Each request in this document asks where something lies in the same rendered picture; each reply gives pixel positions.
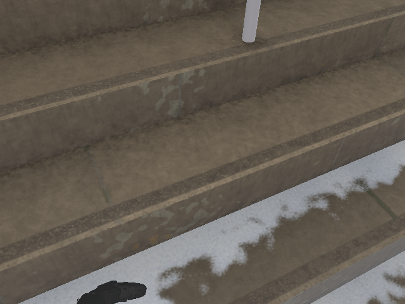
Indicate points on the left robot hand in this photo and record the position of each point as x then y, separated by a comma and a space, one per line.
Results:
113, 292

